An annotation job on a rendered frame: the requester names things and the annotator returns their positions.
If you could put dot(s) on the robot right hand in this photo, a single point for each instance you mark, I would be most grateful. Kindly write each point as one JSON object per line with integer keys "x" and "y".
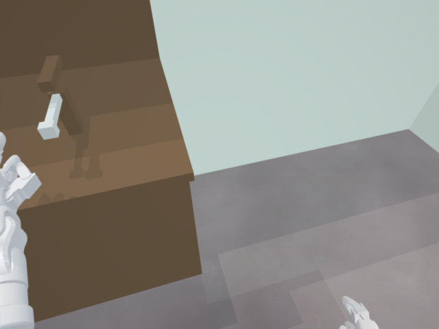
{"x": 359, "y": 314}

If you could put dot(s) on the robot left hand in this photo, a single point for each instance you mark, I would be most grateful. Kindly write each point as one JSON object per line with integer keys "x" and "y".
{"x": 14, "y": 190}

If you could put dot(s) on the left robot forearm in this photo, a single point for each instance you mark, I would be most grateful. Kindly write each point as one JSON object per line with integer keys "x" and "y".
{"x": 15, "y": 312}

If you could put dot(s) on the tap lever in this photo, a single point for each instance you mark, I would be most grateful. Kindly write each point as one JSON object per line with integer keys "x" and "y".
{"x": 48, "y": 128}

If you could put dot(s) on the counter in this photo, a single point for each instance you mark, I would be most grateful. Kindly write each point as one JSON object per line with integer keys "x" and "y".
{"x": 113, "y": 215}

